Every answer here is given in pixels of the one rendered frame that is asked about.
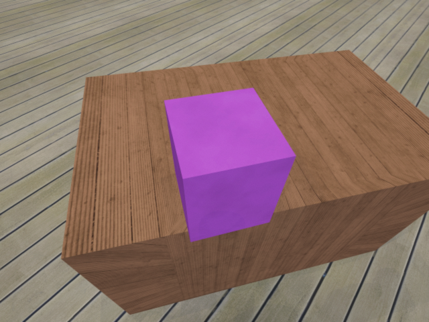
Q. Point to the pedestal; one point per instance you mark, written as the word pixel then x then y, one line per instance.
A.
pixel 360 176

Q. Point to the carton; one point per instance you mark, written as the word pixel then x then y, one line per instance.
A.
pixel 231 161

